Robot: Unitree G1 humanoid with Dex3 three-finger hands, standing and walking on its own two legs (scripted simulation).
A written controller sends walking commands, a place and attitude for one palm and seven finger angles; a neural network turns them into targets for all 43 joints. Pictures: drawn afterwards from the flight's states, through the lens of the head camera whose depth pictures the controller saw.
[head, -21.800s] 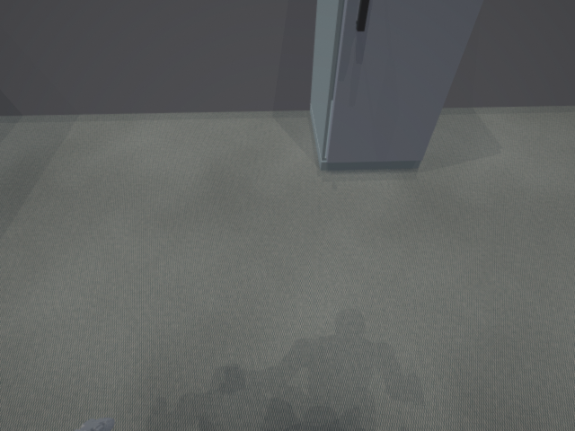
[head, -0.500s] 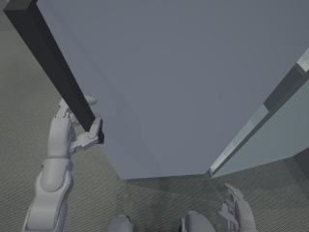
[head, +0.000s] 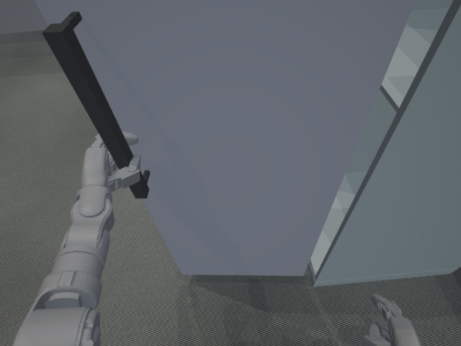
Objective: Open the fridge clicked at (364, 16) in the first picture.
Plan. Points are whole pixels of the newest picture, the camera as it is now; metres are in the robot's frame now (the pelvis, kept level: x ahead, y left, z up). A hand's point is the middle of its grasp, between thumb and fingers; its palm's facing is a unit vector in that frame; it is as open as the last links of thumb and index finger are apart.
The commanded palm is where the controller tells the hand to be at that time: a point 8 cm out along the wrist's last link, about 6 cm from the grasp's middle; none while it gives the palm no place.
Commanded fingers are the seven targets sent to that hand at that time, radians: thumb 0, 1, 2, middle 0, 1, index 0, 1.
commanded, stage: stop walking and hold the door back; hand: left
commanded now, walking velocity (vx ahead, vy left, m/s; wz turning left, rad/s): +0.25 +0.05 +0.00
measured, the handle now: (115, 125) +0.45 +0.21 +0.16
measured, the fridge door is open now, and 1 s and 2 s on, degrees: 84 79 80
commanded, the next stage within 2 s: loosen the grip on the handle in 0.98 s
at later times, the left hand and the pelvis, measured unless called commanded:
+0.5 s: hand (134, 158) +0.42 +0.20 +0.09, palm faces +0.21 -0.95 -0.24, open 5.9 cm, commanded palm +0.40 +0.28 +0.08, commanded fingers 0.00 0.90 0.90 -0.45 -1.40 -0.45 -1.40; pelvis -0.04 -0.01 -0.02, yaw -3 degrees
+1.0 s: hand (134, 156) +0.43 +0.20 +0.09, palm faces +0.12 -0.97 -0.22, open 5.8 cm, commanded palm +0.40 +0.28 +0.08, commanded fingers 0.00 0.90 0.90 -0.45 -1.40 -0.45 -1.40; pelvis -0.03 +0.02 -0.02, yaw -5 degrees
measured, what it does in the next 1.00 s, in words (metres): steps on the spot: left foot, then right foot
